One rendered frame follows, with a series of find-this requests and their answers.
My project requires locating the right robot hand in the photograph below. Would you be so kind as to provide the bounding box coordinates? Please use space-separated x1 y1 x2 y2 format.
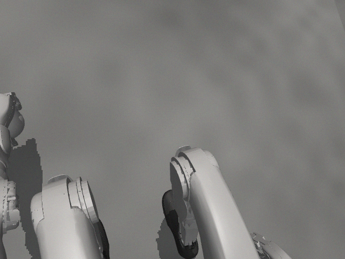
250 232 292 259

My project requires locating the left robot hand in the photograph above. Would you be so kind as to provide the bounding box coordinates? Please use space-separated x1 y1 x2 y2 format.
0 92 22 147

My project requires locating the right robot foot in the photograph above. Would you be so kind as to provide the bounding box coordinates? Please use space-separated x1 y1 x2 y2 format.
162 189 198 259

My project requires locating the left robot foot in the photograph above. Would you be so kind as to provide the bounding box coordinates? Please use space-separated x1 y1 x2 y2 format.
97 219 110 259

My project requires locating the ball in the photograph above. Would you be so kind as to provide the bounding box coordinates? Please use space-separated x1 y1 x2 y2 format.
8 109 25 138

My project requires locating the left robot arm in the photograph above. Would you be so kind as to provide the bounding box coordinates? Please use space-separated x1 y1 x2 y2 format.
0 124 19 259

